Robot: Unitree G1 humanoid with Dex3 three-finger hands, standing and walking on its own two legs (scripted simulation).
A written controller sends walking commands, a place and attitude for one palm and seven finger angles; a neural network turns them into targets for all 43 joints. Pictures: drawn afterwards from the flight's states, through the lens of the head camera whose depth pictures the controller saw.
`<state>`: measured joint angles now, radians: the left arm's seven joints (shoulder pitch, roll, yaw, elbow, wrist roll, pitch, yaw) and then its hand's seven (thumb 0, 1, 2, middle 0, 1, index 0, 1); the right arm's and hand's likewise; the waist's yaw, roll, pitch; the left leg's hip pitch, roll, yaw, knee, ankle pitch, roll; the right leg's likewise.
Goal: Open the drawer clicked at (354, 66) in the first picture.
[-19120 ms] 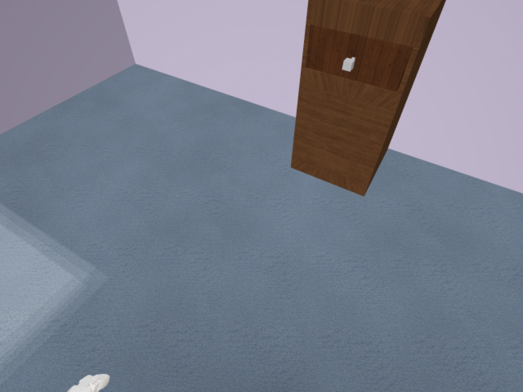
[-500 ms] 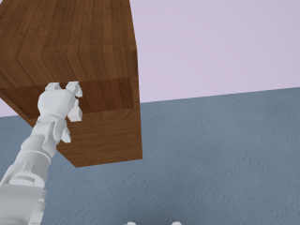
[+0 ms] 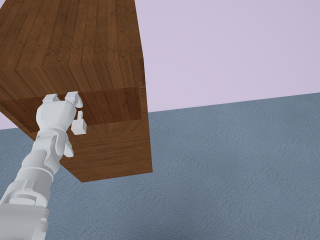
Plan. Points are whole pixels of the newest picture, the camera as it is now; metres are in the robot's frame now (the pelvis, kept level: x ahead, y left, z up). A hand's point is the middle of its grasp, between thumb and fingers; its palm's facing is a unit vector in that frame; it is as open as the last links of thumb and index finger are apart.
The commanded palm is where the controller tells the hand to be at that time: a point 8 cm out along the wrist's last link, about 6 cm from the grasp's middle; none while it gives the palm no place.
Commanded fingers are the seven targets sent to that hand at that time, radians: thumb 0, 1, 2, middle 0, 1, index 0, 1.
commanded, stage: re-aim the fingers above the handle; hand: left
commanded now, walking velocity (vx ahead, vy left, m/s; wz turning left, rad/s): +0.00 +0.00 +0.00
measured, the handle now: (79, 121) +0.46 +0.27 -0.05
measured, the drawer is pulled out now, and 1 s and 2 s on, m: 0.00 0.00 0.00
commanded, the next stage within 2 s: lower the fingers behind the handle in 0.66 s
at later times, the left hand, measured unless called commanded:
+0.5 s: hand (67, 124) +0.41 +0.27 +0.01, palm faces -0.03 -0.02 -1.00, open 13.8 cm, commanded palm +0.38 +0.26 +0.08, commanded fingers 0.00 -0.50 0.30 -0.30 -1.20 -0.30 -1.20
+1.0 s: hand (68, 127) +0.41 +0.28 -0.01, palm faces -0.08 -0.02 -1.00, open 13.8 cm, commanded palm +0.39 +0.27 +0.06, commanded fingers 0.00 -0.50 0.30 -0.30 -1.20 -0.30 -1.20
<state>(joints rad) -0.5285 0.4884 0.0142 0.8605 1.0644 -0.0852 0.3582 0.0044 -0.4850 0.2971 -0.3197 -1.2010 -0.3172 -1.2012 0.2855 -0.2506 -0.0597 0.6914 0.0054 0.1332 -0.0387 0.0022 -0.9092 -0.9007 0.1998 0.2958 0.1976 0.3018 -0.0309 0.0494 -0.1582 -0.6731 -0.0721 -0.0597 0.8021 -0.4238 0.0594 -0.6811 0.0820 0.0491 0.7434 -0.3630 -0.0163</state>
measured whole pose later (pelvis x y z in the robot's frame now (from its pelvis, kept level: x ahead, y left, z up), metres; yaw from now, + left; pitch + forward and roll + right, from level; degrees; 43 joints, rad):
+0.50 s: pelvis +0.00 +0.00 +0.00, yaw +0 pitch +17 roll -2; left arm -0.51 0.47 0.02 0.85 1.06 -0.05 0.36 0.00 -0.48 0.30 -0.32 -1.20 -0.32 -1.20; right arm 0.29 -0.24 -0.05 0.68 0.01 0.14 -0.03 0.00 -0.91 -0.90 0.20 0.30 0.20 0.30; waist -0.03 0.06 -0.17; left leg -0.67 -0.07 -0.05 0.79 -0.42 0.06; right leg -0.68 0.08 0.06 0.74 -0.36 -0.02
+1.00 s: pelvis +0.00 +0.00 -0.01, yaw +0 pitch +19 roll -2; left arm -0.59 0.50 0.01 0.95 1.07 -0.07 0.36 0.00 -0.48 0.30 -0.32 -1.20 -0.32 -1.20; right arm 0.29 -0.25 -0.06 0.68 0.00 0.12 -0.04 0.00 -0.91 -0.90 0.20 0.30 0.20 0.30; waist -0.04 0.05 -0.17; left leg -0.74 -0.07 -0.06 0.84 -0.43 0.05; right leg -0.75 0.09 0.05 0.78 -0.37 -0.02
